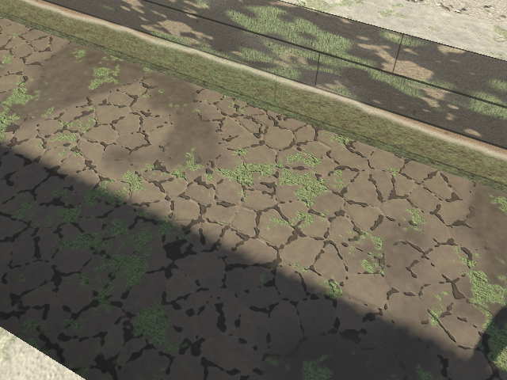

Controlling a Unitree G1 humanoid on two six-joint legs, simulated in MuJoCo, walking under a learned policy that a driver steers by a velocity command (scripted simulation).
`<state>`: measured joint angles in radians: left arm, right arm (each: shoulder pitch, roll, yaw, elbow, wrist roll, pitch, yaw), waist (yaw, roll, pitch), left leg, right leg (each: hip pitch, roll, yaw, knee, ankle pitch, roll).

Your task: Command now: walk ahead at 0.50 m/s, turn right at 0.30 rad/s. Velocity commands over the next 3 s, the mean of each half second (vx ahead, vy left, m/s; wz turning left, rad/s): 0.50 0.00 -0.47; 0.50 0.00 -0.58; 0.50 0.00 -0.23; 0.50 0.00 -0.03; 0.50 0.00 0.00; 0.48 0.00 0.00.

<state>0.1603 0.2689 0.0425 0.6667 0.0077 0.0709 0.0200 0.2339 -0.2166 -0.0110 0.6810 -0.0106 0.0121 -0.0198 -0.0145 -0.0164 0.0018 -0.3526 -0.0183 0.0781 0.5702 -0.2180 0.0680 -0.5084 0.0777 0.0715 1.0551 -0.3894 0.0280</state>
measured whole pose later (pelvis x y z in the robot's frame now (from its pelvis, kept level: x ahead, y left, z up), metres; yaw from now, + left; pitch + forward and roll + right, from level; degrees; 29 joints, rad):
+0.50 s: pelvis +0.00 +0.04 +0.00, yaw -16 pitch +0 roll -1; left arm 0.18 0.23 -0.01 0.57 0.01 0.08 -0.02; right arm 0.04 -0.25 0.00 0.59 -0.03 0.06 -0.03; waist 0.04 0.03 0.00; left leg -0.40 0.01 -0.05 0.62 -0.25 -0.05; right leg -0.34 0.14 0.18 0.62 -0.28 -0.02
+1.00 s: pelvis +0.00 +0.06 +0.00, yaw -34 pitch +0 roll +0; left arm 0.11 0.22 -0.01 0.55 0.00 0.11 -0.01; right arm 0.06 -0.26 0.01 0.55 -0.03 0.03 -0.01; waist 0.03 0.02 0.02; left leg -0.40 -0.02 0.00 0.70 -0.30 -0.07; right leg -0.33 0.13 0.17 0.64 -0.29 -0.04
